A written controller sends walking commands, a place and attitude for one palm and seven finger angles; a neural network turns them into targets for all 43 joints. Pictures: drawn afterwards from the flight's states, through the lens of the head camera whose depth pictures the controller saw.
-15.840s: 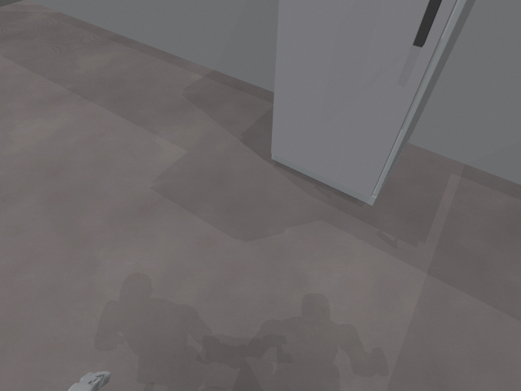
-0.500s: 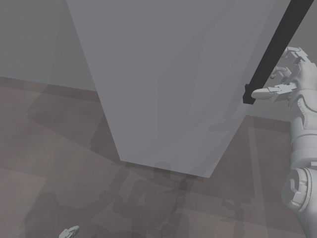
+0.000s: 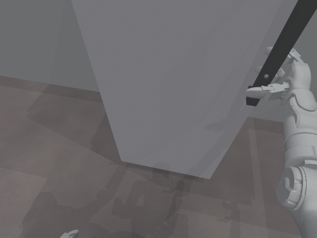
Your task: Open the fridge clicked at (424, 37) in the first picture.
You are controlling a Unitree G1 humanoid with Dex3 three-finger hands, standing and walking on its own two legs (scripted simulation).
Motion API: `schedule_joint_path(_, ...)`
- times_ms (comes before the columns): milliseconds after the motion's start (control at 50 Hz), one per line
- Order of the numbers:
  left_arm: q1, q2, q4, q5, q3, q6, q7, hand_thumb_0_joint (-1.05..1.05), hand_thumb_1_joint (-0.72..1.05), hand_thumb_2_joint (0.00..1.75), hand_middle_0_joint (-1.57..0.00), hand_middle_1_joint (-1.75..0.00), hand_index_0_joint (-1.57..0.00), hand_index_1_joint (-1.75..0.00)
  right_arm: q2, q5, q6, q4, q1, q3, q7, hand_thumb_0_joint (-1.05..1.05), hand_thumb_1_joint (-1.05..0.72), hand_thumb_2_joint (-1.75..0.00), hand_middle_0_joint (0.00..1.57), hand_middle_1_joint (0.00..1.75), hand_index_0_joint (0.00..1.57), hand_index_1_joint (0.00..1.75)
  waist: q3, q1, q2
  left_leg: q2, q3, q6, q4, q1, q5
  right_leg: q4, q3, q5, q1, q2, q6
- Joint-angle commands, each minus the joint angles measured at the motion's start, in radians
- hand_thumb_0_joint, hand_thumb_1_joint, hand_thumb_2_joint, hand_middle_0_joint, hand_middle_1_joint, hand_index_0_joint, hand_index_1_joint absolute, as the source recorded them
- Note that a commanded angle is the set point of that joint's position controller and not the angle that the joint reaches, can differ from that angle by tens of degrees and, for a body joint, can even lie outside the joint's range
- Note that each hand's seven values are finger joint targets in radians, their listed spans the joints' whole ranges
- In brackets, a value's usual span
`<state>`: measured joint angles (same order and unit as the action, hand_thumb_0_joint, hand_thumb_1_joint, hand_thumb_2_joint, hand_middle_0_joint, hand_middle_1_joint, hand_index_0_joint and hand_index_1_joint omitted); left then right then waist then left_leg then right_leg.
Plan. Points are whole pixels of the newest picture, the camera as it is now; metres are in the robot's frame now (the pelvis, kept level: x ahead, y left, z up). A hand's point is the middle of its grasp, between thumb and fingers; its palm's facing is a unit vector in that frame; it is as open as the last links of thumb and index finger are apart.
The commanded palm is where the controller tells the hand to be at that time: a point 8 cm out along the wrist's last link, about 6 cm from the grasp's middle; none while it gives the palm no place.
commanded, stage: slide the fingers in behind the handle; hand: right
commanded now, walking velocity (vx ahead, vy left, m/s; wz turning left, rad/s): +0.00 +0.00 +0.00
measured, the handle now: (289, 25) +0.53 -0.20 +0.28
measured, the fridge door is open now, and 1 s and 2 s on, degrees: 0 0 0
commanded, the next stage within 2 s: grip the handle and tug to test in 0.72 s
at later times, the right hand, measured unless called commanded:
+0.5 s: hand (264, 77) +0.47 -0.18 +0.18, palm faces +0.08 +1.00 +0.02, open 14.0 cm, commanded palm +0.44 -0.23 +0.18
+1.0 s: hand (261, 75) +0.48 -0.17 +0.18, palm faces +0.09 +1.00 +0.01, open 13.3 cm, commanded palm +0.44 -0.22 +0.18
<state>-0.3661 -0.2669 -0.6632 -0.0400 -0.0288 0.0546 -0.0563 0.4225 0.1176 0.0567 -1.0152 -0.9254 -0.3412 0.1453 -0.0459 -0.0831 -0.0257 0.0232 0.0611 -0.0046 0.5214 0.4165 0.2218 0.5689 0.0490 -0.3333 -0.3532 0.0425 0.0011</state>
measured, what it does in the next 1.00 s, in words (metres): stands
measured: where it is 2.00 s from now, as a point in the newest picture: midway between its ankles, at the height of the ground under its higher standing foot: outside the picture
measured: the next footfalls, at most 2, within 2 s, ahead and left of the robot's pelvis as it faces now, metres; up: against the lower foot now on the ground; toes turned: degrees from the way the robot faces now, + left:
none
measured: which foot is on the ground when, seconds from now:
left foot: down 0.00-1.00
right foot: down 0.00-1.00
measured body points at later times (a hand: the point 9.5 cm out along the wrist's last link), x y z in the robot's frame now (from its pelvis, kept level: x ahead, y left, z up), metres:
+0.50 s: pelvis +0.00 +0.00 +0.00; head +0.03 +0.00 +0.45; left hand +0.05 +0.26 -0.12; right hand +0.46 -0.23 +0.18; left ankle +0.02 +0.13 -0.73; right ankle -0.03 -0.12 -0.73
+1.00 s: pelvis -0.01 +0.00 +0.00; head +0.03 +0.00 +0.45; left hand +0.05 +0.26 -0.12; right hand +0.46 -0.23 +0.18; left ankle +0.02 +0.13 -0.73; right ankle -0.03 -0.12 -0.73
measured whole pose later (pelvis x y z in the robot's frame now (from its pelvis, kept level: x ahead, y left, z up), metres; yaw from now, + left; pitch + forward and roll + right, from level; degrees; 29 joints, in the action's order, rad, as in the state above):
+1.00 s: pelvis -0.01 +0.00 +0.00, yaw +0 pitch +7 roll +1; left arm -0.37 -0.26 -0.68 -0.03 -0.02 0.09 -0.05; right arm 0.38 0.12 0.09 -1.04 -0.96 -0.30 0.10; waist -0.04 -0.08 -0.03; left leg 0.03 0.06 -0.01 0.53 0.43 0.22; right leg 0.58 0.05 -0.33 -0.37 0.03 0.00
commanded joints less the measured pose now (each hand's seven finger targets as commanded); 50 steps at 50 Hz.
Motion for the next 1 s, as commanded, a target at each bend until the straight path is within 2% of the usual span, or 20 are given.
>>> schedule_joint_path(0, -0.049, -0.151, 0.091, -0.002, 0.052, 0.035, -0.013, 0.0, 0.9, 0.9, -0.2, -0.3, -0.2, -0.3, 0.232, 0.008, 0.085, 0.213, -0.536, -0.003, 0.009, 0.0, 0.5, -0.3, 0.3, 1.2, 0.3, 1.2, -0.334, -0.013, -0.016, -0.022, -0.032, 0.028, -0.022, -0.221, -0.315, -0.065, -0.027, 0.285, 0.055, -0.03, -0.027)
schedule_joint_path(40, -0.066, -0.157, 0.082, 0.001, 0.056, 0.036, -0.016, 0.0, 0.9, 0.9, -0.2, -0.3, -0.2, -0.3, 0.25, 0.01, 0.091, 0.187, -0.555, -0.016, 0.008, 0.0, 0.5, -0.3, 0.3, 1.2, 0.3, 1.2, -0.331, -0.023, 0.024, -0.022, -0.031, 0.025, -0.028, -0.219, -0.291, -0.063, -0.03, 0.263, 0.044, -0.027, -0.029)
schedule_joint_path(100, -0.066, -0.156, 0.08, 0.002, 0.056, 0.044, -0.016, 0.0, 0.9, 0.9, -0.2, -0.3, -0.2, -0.3, 0.258, 0.011, 0.103, 0.203, -0.584, -0.021, 0.009, 0.0, 0.5, -0.3, 0.3, 1.2, 0.3, 1.2, -0.368, -0.016, -0.027, -0.023, -0.036, 0.028, -0.022, -0.219, -0.291, -0.062, -0.034, 0.266, 0.057, -0.031, -0.027)
schedule_joint_path(140, -0.079, -0.155, 0.077, 0.004, 0.059, 0.046, -0.014, 0.0, 0.9, 0.9, -0.2, -0.3, -0.2, -0.3, 0.235, 0.014, 0.11, 0.195, -0.568, -0.01, 0.006, 0.0, 0.5, -0.3, 0.3, 1.2, 0.3, 1.2, -0.37, -0.023, 0.002, -0.025, -0.03, 0.026, -0.019, -0.219, -0.307, -0.055, -0.033, 0.289, 0.061, -0.029, -0.029)
schedule_joint_path(160, -0.079, -0.157, 0.074, 0.003, 0.06, 0.047, -0.013, 0.0, 0.9, 0.9, -0.2, -0.3, -0.2, -0.3, 0.258, 0.012, 0.113, 0.198, -0.565, -0.029, 0.004, 0.0, 0.5, -0.3, 0.3, 1.2, 0.3, 1.2, -0.383, -0.016, -0.003, -0.026, -0.032, 0.026, -0.016, -0.22, -0.31, -0.056, -0.035, 0.291, 0.062, -0.029, -0.027)
schedule_joint_path(220, -0.071, -0.152, 0.079, 0.003, 0.061, 0.052, -0.005, 0.0, 0.9, 0.9, -0.2, -0.3, -0.2, -0.3, 0.209, 0.014, 0.105, 0.209, -0.525, -0.005, 0.001, 0.0, 0.5, -0.3, 0.3, 1.2, 0.3, 1.2, -0.377, -0.005, -0.041, -0.028, -0.029, 0.03, -0.015, -0.212, -0.321, -0.057, -0.029, 0.312, 0.074, -0.029, -0.023)
schedule_joint_path(240, -0.081, -0.157, 0.075, 0.006, 0.062, 0.05, -0.005, 0.0, 0.9, 0.9, -0.2, -0.3, -0.2, -0.3, 0.224, 0.02, 0.104, 0.203, -0.511, -0.02, -0.004, 0.0, 0.5, -0.3, 0.3, 1.2, 0.3, 1.2, -0.382, -0.007, 0.004, -0.029, -0.024, 0.03, -0.013, -0.231, -0.333, -0.055, -0.031, 0.324, 0.067, -0.027, -0.026)
schedule_joint_path(320, -0.063, -0.155, 0.088, 0.004, 0.063, 0.048, -0.002, 0.0, 0.9, 0.9, -0.2, -0.3, -0.2, -0.3, 0.243, 0.012, 0.094, 0.263, -0.491, -0.038, -0.014, 0.0, 0.5, -0.3, 0.3, 1.2, 0.3, 1.2, -0.383, 0.013, -0.007, -0.03, -0.025, 0.031, -0.013, -0.243, -0.337, -0.066, -0.028, 0.33, 0.068, -0.025, -0.024)
schedule_joint_path(400, -0.056, -0.156, 0.087, 0.001, 0.059, 0.044, -0.006, 0.0, 0.9, 0.9, -0.2, -0.3, -0.2, -0.3, 0.246, 0.009, 0.08, 0.246, -0.493, -0.036, -0.021, 0.0, 0.5, -0.3, 0.3, 1.2, 0.3, 1.2, -0.332, 0.002, 0.024, -0.028, -0.027, 0.028, -0.026, -0.233, -0.303, -0.079, -0.028, 0.287, 0.048, -0.023, -0.026)
schedule_joint_path(440, -0.047, -0.15, 0.099, 0.001, 0.059, 0.048, -0.006, 0.0, 0.9, 0.9, -0.2, -0.3, -0.2, -0.3, 0.21, 0.009, 0.088, 0.295, -0.519, -0.004, -0.021, 0.0, 0.5, -0.3, 0.3, 1.2, 0.3, 1.2, -0.347, 0.001, -0.014, -0.027, -0.027, 0.032, -0.026, -0.229, -0.299, -0.076, -0.028, 0.299, 0.077, -0.024, -0.027)
schedule_joint_path(460, -0.049, -0.151, 0.095, 0.003, 0.062, 0.051, -0.007, 0.0, 0.9, 0.9, -0.2, -0.3, -0.2, -0.3, 0.248, 0.009, 0.091, 0.299, -0.51, -0.042, -0.025, 0.0, 0.5, -0.3, 0.3, 1.2, 0.3, 1.2, -0.38, 0.01, -0.017, -0.027, -0.032, 0.031, -0.023, -0.241, -0.312, -0.071, -0.028, 0.309, 0.087, -0.025, -0.027)
schedule_joint_path(500, -0.037, -0.143, 0.093, -0.001, 0.057, 0.054, -0.008, 0.0, 0.9, 0.9, -0.2, -0.3, -0.2, -0.3, 0.178, 0.013, 0.087, 0.295, -0.524, 0.018, -0.019, 0.0, 0.5, -0.3, 0.3, 1.2, 0.3, 1.2, -0.342, -0.006, -0.033, -0.028, -0.026, 0.032, -0.028, -0.214, -0.303, -0.075, -0.029, 0.305, 0.095, -0.023, -0.022)
schedule_joint_path(540, -0.047, -0.147, 0.085, 0.0, 0.058, 0.056, -0.008, 0.0, 0.9, 0.9, -0.2, -0.3, -0.2, -0.3, 0.172, 0.016, 0.083, 0.273, -0.522, 0.023, -0.02, 0.0, 0.5, -0.3, 0.3, 1.2, 0.3, 1.2, -0.337, -0.011, 0.009, -0.029, -0.021, 0.032, -0.03, -0.209, -0.284, -0.076, -0.039, 0.298, 0.094, -0.02, -0.023)
schedule_joint_path(580, -0.034, -0.143, 0.087, 0.0, 0.056, 0.06, -0.008, 0.0, 0.9, 0.9, -0.2, -0.3, -0.2, -0.3, 0.143, 0.018, 0.077, 0.289, -0.541, 0.041, -0.023, 0.0, 0.5, -0.3, 0.3, 1.2, 0.3, 1.2, -0.345, -0.008, -0.04, -0.028, -0.021, 0.033, -0.028, -0.192, -0.277, -0.077, -0.039, 0.299, 0.113, -0.023, -0.018)
schedule_joint_path(600, -0.037, -0.142, 0.083, 0.0, 0.057, 0.063, -0.007, 0.0, 0.9, 0.9, -0.2, -0.3, -0.2, -0.3, 0.132, 0.019, 0.072, 0.276, -0.528, 0.043, -0.025, 0.0, 0.5, -0.3, 0.3, 1.2, 0.3, 1.2, -0.342, -0.005, -0.012, -0.029, -0.017, 0.034, -0.026, -0.192, -0.279, -0.077, -0.044, 0.305, 0.11, -0.022, -0.018)
schedule_joint_path(740, -0.044, -0.15, 0.08, 0.006, 0.052, 0.057, -0.007, 0.0, 0.9, 0.9, -0.2, -0.3, -0.2, -0.3, 0.172, 0.003, 0.073, 0.209, -0.548, 0.017, -0.046, 0.0, 0.5, -0.3, 0.3, 1.2, 0.3, 1.2, -0.31, -0.01, 0.04, -0.023, -0.02, 0.03, -0.027, -0.189, -0.246, -0.078, -0.046, 0.261, 0.064, -0.023, -0.023)
schedule_joint_path(800, -0.046, -0.145, 0.076, 0.006, 0.053, 0.059, -0.007, 0.0, 0.9, 0.9, -0.2, -0.3, -0.2, -0.3, 0.158, -0.007, 0.092, 0.204, -0.602, 0.039, -0.044, 0.0, 0.5, -0.3, 0.3, 1.2, 0.3, 1.2, -0.321, -0.02, -0.003, -0.022, -0.025, 0.03, -0.022, -0.17, -0.246, -0.073, -0.045, 0.256, 0.073, -0.028, -0.02)
schedule_joint_path(860, -0.048, -0.141, 0.08, 0.007, 0.054, 0.065, -0.003, 0.0, 0.9, 0.9, -0.2, -0.3, -0.2, -0.3, 0.15, -0.001, 0.118, 0.251, -0.611, 0.042, -0.041, 0.0, 0.36, -0.36, 0.32, 1.22, 0.32, 1.22, -0.394, -0.012, -0.049, -0.025, -0.025, 0.034, -0.006, -0.189, -0.285, -0.06, -0.051, 0.312, 0.116, -0.028, -0.015)
schedule_joint_path(940, -0.058, -0.15, 0.071, 0.007, 0.056, 0.064, -0.002, 0.0, 0.9, 0.9, -0.2, -0.3, -0.2, -0.3, 0.161, 0.01, 0.109, 0.205, -0.559, 0.024, -0.038, 0.0, 0.17, -0.44, 0.33, 1.25, 0.33, 1.25, -0.355, -0.008, 0.025, -0.028, -0.023, 0.031, -0.014, -0.205, -0.295, -0.063, -0.043, 0.304, 0.076, -0.025, -0.021)
schedule_joint_path(980, -0.054, -0.148, 0.075, 0.006, 0.059, 0.063, -0.002, 0.0, 0.9, 0.9, -0.2, -0.3, -0.2, -0.3, 0.167, 0.003, 0.112, 0.25, -0.582, 0.026, -0.037, 0.0, 0.08, -0.48, 0.35, 1.26, 0.35, 1.26, -0.382, -0.008, -0.014, -0.027, -0.028, 0.03, -0.012, -0.208, -0.304, -0.063, -0.04, 0.308, 0.092, -0.028, -0.021)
